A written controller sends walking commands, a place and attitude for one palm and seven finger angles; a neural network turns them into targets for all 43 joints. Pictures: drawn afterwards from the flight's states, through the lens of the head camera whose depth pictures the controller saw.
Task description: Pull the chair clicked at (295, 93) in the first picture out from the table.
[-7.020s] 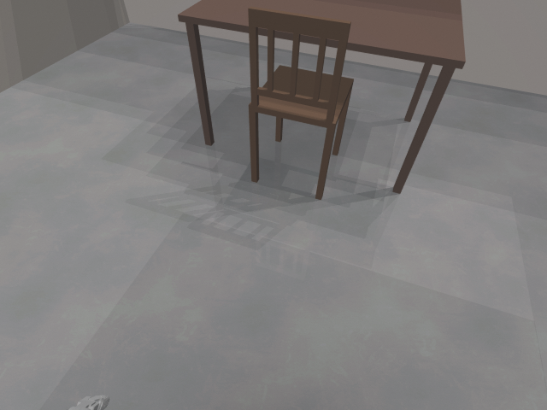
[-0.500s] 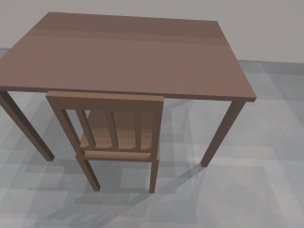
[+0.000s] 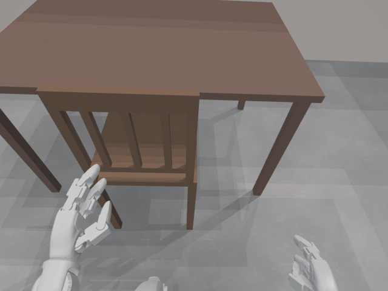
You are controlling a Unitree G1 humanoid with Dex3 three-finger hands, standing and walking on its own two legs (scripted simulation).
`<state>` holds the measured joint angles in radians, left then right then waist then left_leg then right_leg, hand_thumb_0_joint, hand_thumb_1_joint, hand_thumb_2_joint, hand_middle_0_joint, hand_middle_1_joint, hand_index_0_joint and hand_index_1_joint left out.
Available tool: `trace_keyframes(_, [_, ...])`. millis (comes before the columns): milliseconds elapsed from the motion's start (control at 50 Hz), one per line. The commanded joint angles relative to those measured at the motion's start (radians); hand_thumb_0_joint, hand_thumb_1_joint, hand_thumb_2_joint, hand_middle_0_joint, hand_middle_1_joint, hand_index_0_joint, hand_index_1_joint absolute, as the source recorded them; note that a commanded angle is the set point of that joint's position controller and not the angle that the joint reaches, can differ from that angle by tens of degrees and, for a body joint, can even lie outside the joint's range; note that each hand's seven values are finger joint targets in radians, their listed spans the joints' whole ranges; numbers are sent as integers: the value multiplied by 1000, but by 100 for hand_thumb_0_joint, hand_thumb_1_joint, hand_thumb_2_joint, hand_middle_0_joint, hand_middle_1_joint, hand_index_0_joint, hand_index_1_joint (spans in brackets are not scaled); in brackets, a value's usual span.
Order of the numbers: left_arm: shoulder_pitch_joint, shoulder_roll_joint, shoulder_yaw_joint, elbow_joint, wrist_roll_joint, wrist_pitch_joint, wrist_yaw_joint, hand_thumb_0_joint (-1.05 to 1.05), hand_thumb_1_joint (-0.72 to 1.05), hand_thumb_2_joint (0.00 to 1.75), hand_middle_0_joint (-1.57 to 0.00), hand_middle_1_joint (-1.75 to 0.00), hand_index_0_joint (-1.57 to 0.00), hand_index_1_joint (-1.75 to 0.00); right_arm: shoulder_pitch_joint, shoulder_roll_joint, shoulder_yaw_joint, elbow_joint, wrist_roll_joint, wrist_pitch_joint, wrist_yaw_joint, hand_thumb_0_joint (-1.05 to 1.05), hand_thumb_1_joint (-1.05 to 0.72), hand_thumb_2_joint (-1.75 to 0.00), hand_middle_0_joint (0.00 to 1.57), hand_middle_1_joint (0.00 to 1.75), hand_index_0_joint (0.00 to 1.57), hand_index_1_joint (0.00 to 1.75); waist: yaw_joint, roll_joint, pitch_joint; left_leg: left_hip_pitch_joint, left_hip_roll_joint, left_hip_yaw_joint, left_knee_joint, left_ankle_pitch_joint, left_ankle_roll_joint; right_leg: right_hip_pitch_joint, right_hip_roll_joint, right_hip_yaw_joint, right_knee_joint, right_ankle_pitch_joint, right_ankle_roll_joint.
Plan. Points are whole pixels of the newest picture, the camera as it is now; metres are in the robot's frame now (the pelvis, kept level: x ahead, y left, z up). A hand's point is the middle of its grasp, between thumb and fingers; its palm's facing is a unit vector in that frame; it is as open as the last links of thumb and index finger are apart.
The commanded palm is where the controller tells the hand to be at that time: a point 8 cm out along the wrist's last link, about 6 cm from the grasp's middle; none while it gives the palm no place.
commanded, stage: raise the hand toward the chair's back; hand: left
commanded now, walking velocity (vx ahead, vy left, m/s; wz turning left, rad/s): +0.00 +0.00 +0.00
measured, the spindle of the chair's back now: (132, 141) +0.51 +0.20 -0.04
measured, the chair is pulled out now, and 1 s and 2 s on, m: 0.00 0.00 0.00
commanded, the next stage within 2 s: aim the fingers beside a spindle in 1.80 s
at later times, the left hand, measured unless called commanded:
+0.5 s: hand (97, 245) +0.21 +0.19 +0.00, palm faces +0.03 -1.00 -0.02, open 12.6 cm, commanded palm +0.17 +0.25 +0.01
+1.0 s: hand (80, 242) +0.21 +0.22 +0.02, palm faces +0.04 -1.00 -0.03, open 16.4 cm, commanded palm +0.19 +0.28 +0.02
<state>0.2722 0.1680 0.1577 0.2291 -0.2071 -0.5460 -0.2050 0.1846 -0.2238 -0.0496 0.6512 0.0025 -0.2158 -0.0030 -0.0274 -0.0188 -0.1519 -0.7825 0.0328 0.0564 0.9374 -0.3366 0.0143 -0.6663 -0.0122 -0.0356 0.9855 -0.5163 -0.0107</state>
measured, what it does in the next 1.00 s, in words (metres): stands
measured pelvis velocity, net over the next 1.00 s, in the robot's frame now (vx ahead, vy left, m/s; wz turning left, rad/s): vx -0.01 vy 0.02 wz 0.02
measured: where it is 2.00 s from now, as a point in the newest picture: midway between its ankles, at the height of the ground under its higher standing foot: outside the picture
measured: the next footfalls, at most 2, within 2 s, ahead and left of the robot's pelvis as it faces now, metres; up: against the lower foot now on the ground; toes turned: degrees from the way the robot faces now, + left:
none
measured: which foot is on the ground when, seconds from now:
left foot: down 0.00-1.00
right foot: down 0.00-1.00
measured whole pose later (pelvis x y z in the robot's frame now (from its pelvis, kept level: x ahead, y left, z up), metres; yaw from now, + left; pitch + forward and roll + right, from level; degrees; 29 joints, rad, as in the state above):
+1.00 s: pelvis -0.01 +0.02 -0.03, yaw +1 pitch +15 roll -4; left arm 0.35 0.24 0.18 0.02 -0.27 -0.40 -0.24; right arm 0.18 -0.22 0.01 0.53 0.02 -0.17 -0.06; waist 0.00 0.03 -0.15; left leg -0.99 0.04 -0.01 1.15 -0.42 0.04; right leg -0.81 0.00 -0.09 1.11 -0.56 0.01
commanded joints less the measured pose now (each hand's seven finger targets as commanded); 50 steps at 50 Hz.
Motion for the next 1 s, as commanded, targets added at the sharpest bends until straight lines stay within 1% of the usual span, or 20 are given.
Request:
trace_keyframes(0, [247, 134, 110, -120, -78, -32, -140, 0, 53, 74, -16, -24, -16, -24, -131, -140, -58, -277, 27, -20, 6, 0, -90, -90, 20, 30, 20, 30, 105, 6, -172, 33, -44, -15, 47, 35, -9, -79, 15, 15, -44, 131, -15])
trace_keyframes(20, [197, 161, 129, -188, -101, -7, -135, 0, 50, 73, -16, -24, -16, -24, -130, -140, -52, -300, 32, -13, -10, 0, -90, -90, 20, 30, 20, 30, 93, 16, -183, 5, -49, -13, 68, -4, -1, -72, 8, 67, -77, 65, -6])
trace_keyframes(60, [73, 196, 145, -333, -105, 8, -95, 0, 46, 71, -16, -23, -16, -23, -91, -126, -46, -300, 27, -13, -34, 0, -90, -90, 20, 30, 20, 30, 56, 44, -176, -5, -30, -45, 95, -45, 7, -143, 24, 72, -72, -10, -1])
trace_keyframes(140, [-67, 191, 75, -556, -77, -85, -36, 0, 36, 67, -15, -22, -15, -22, -32, -112, -28, -260, 9, -37, -70, 0, -90, -90, 20, 30, 20, 30, -12, 125, -192, 15, -8, -72, 159, -33, 24, -210, 28, 91, -67, -15, -8])
trace_keyframes(160, [-103, 199, 57, -551, -70, -92, -45, 0, 34, 66, -14, -21, -14, -21, -20, -118, -23, -247, 6, -43, -77, 0, -90, -90, 20, 30, 20, 30, -36, 89, -174, -16, -2, -81, 179, -49, 26, -240, 37, 91, -58, -35, -6])
trace_keyframes(180, [-100, 191, 40, -516, -72, -95, -63, 0, 32, 65, -14, -21, -14, -21, -23, -121, -21, -233, 9, -52, -84, 0, -90, -90, 20, 30, 20, 30, -45, 82, -156, -38, -1, -84, 196, -63, 26, -253, 33, 103, -65, -54, -4])
trace_keyframes(220, [-60, 190, 28, -419, -81, -63, -109, 0, 27, 63, -14, -20, -14, -20, -24, -128, -11, -216, 17, -61, -90, 0, -90, -90, 20, 30, 20, 30, -40, 92, -112, -85, -2, -89, 201, -98, 24, -261, 31, 112, -81, -103, -6])
trace_keyframes(240, [-50, 199, 34, -384, -88, -32, -130, 0, 25, 62, -13, -20, -13, -20, -24, -133, -8, -215, 21, -63, -95, 0, -90, -90, 20, 30, 20, 30, -36, 74, -125, -94, -3, -87, 202, -102, 26, -246, 28, 120, -90, -117, -3])
trace_keyframes(280, [-21, 228, 79, -335, -104, 46, -155, 0, 20, 60, -13, -19, -13, -19, -30, -134, -5, -221, 31, -59, -100, 0, -90, -90, 20, 30, 20, 30, -7, 66, -156, -93, -9, -86, 190, -95, 27, -195, 21, 131, -110, -129, 1])
trace_keyframes(320, [29, 239, 129, -331, -126, 117, -154, 0, 15, 58, -13, -18, -13, -18, -39, -125, -7, -232, 35, -51, -104, 0, -90, -90, 20, 30, 20, 30, 25, 42, -213, -70, -12, -82, 174, -42, 28, -112, 10, 140, -120, -56, 12])
trace_keyframes(360, [66, 253, 188, -307, -136, 161, -134, 0, 11, 56, -12, -18, -12, -18, -51, -109, -10, -230, 34, -37, -102, 0, -90, -90, 20, 30, 20, 30, 47, 7, -234, -68, -10, -88, 163, -1, 25, -62, 7, 136, -110, 30, 23])
trace_keyframes(460, [83, 223, 187, -340, -119, 110, -77, 0, -1, 51, -11, -16, -11, -16, -42, -95, -17, -207, 22, -34, -84, 0, -90, -90, 20, 30, 20, 30, 44, 17, -217, -21, -6, -96, 125, 81, 19, -73, 15, 75, -63, 197, 23])
trace_keyframes(480, [82, 205, 162, -364, -112, 90, -75, 0, -3, 50, -11, -15, -11, -15, -35, -97, -19, -207, 19, -37, -79, 0, -90, -90, 20, 30, 20, 30, 36, 27, -226, 0, -5, -94, 118, 95, 20, -88, 17, 57, -52, 214, 21])
trace_keyframes(540, [98, 179, 120, -353, -100, 52, -74, 0, -10, 47, -10, -14, -10, -14, -25, -110, -27, -201, 20, -41, -70, 0, -90, -90, 20, 30, 20, 30, 23, 46, -204, 35, -5, -94, 93, 80, 21, -148, 33, 11, -40, 161, 7])
trace_keyframes(580, [98, 168, 97, -340, -96, 43, -74, 0, -15, 45, -10, -14, -10, -14, -21, -117, -28, -204, 21, -42, -68, 0, -90, -90, 20, 30, 20, 30, 13, 30, -186, 44, -5, -99, 82, 58, 24, -174, 38, -6, -41, 125, 2])
trace_keyframes(620, [87, 184, 107, -369, -98, 32, -68, 0, -20, 43, -9, -13, -9, -13, -16, -125, -29, -206, 20, -45, -68, 0, -90, -90, 20, 30, 20, 30, 20, 65, -215, 62, -6, -101, 72, 51, 23, -175, 38, -13, -36, 109, -3])
trace_keyframes(680, [71, 188, 107, -388, -93, 29, -50, 0, -27, 40, -8, -12, -8, -12, -17, -130, -26, -217, 21, -42, -68, 0, -90, -90, 20, 30, 20, 30, 18, 69, -207, 77, -4, -110, 49, 18, 21, -189, 42, -31, -33, 75, -7])
trace_keyframes(740, [67, 192, 101, -434, -87, 21, -37, 0, -34, 37, -8, -11, -8, -11, -12, -133, -23, -222, 20, -41, -67, 0, -90, -90, 20, 30, 20, 30, 21, 116, -235, 130, 1, -119, 38, 37, 16, -198, 44, -41, -24, 94, -12])
trace_keyframes(880, [49, 186, 76, -395, -71, 76, -37, 0, -50, 30, -6, -8, -6, -8, -11, -143, -8, -247, 21, -10, -64, 0, -90, -90, 20, 30, 20, 30, 7, 108, -184, 137, 5, -145, 2, -23, 11, -213, 49, -58, -35, 72, -12])
trace_keyframes(980, [14, 202, 85, -420, -69, 99, -37, 0, -50, 30, -6, -8, -6, -8, -4, -145, 2, -268, 20, 2, -64, 0, -90, -90, 20, 30, 20, 30, 9, 128, -199, 163, 3, -153, -14, -29, 8, -197, 50, -60, -41, 76, -13])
